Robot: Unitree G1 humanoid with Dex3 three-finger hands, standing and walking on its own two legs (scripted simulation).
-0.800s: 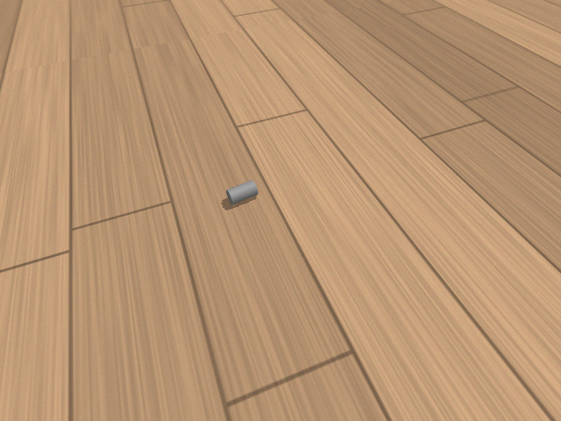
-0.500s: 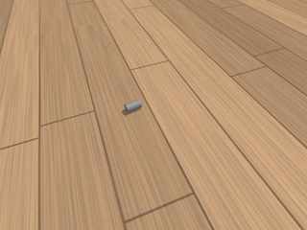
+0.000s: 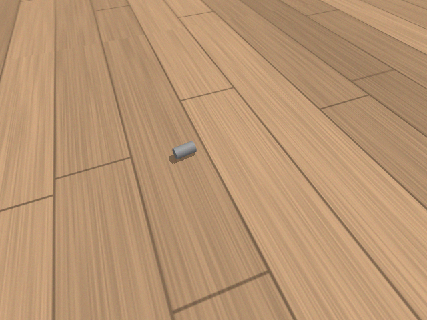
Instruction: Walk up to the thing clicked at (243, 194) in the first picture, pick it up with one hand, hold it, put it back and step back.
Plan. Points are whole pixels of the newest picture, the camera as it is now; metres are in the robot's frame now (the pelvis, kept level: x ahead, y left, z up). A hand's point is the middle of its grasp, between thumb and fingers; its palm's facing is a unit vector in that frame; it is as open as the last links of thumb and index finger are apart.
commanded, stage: stand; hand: left
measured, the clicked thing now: (184, 150) +1.23 +0.24 -0.75
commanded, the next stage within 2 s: walk up in 0.32 s
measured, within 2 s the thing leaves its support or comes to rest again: neither
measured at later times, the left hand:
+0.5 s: hand out of the picture +0.06 +0.29 -0.15, palm faces +0.13 -0.94 -0.33, open 7.4 cm
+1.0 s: hand (89, 275) +0.26 +0.32 -0.15, palm faces +0.18 -0.93 -0.34, open 7.4 cm
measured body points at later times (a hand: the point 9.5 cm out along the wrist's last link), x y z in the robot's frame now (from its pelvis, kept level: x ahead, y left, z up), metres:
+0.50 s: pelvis +0.01 +0.01 -0.01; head +0.02 +0.02 +0.44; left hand +0.06 +0.34 -0.13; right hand +0.10 -0.31 -0.12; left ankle +0.03 +0.13 -0.72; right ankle -0.01 -0.11 -0.75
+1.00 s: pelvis +0.22 +0.02 -0.02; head +0.23 +0.03 +0.42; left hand +0.25 +0.36 -0.13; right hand +0.29 -0.31 -0.13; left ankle +0.09 +0.16 -0.75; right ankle +0.38 -0.11 -0.73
